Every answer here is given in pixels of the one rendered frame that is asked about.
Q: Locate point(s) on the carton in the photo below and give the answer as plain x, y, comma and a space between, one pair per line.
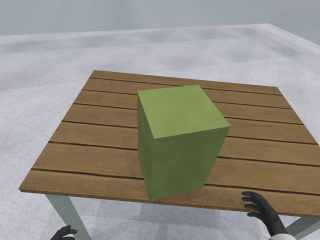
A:
179, 135

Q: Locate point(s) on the robot right hand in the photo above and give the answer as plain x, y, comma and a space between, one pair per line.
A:
266, 213

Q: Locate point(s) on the table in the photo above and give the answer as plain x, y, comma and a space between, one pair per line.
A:
268, 150

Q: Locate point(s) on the robot left hand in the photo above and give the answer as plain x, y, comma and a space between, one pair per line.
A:
63, 232

